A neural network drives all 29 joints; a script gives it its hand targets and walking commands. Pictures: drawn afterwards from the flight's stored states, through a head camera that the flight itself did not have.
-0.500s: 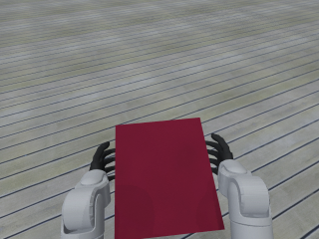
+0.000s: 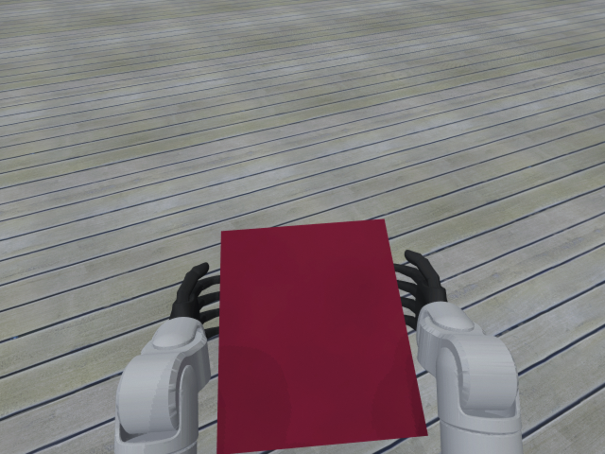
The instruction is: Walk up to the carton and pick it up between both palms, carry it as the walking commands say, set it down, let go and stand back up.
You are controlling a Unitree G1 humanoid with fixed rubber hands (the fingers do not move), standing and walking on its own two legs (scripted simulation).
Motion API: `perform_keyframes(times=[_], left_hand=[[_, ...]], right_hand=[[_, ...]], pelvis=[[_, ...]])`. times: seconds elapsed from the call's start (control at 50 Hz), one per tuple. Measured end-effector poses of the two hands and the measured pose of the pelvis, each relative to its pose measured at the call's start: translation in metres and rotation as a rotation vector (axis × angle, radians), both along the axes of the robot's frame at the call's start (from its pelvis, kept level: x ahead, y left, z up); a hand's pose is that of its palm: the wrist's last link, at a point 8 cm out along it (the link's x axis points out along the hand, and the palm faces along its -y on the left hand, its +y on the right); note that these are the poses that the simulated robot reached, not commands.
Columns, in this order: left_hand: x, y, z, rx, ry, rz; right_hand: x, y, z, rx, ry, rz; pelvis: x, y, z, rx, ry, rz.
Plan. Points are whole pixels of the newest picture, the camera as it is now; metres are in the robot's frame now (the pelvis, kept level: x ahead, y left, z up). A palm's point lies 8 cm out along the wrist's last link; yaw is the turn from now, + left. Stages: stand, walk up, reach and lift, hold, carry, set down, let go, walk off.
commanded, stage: carry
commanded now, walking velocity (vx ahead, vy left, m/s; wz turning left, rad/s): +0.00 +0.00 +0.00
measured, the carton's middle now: (310, 342) +0.29 +0.00 +0.02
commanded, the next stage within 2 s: hold in 1.82 s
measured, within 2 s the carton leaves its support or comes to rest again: neither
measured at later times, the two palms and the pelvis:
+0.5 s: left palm (183, 306) +0.30 +0.15 +0.10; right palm (415, 291) +0.30 -0.13 +0.11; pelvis +0.03 +0.01 +0.00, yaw +0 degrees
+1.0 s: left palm (182, 365) +0.22 +0.13 +0.11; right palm (447, 346) +0.23 -0.14 +0.11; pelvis -0.03 +0.00 +0.00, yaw +0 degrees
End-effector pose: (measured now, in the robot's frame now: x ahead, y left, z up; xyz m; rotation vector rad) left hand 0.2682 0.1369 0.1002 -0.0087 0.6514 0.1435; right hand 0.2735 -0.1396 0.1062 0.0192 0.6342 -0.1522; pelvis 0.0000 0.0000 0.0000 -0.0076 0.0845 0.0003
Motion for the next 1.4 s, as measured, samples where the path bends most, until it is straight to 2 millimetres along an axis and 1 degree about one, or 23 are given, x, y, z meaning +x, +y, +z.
perform_keyframes(times=[0.1, 0.2, 0.32, 0.44, 0.58, 0.68, 0.78, 1.06, 1.24, 1.32, 1.4], left_hand=[[0.018, 0.000, 0.004, 0.004, -0.007, 0.001], [0.029, 0.004, 0.005, -0.001, -0.007, 0.001], [0.034, 0.004, 0.000, 0.004, -0.001, 0.000], [0.031, 0.009, 0.004, -0.005, -0.016, 0.000], [0.021, 0.008, 0.001, 0.001, -0.013, -0.001], [0.010, 0.005, 0.004, 0.004, -0.020, -0.001], [-0.006, 0.002, 0.008, 0.008, -0.031, 0.000], [-0.057, -0.006, 0.009, 0.018, -0.021, 0.003], [-0.077, -0.013, 0.008, 0.019, -0.011, 0.004], [-0.077, -0.015, -0.005, 0.020, 0.034, 0.002], [-0.075, -0.017, -0.031, 0.011, 0.100, -0.003]], right_hand=[[0.018, 0.000, 0.003, 0.004, -0.007, 0.001], [0.029, 0.004, 0.005, -0.001, -0.007, 0.000], [0.033, 0.004, -0.001, 0.005, -0.001, 0.000], [0.031, 0.009, 0.006, -0.005, -0.016, 0.000], [0.021, 0.008, 0.002, -0.001, -0.013, 0.000], [0.010, 0.005, 0.005, 0.002, -0.020, 0.000], [-0.005, 0.003, 0.008, 0.004, -0.032, 0.001], [-0.055, -0.006, 0.007, 0.012, -0.022, 0.006], [-0.074, -0.012, 0.005, 0.013, -0.012, 0.008], [-0.077, -0.015, -0.011, 0.017, 0.034, 0.004], [-0.078, -0.016, -0.038, 0.011, 0.100, -0.002]], pelvis=[[0.018, 0.000, 0.003, 0.000, -0.002, 0.001], [0.028, 0.004, 0.004, -0.005, 0.003, 0.000], [0.033, 0.004, -0.001, -0.006, 0.006, -0.001], [0.032, 0.008, 0.001, -0.012, -0.006, 0.000], [0.024, 0.008, -0.002, -0.011, -0.018, -0.002], [0.014, 0.005, -0.002, -0.008, -0.032, -0.001], [0.001, 0.002, -0.001, -0.005, -0.052, -0.001], [-0.042, -0.006, -0.001, 0.010, -0.112, 0.001], [-0.059, -0.012, -0.001, 0.020, -0.135, 0.002], [-0.063, -0.014, -0.001, 0.022, -0.141, 0.003], [-0.066, -0.015, -0.001, 0.023, -0.145, 0.003]])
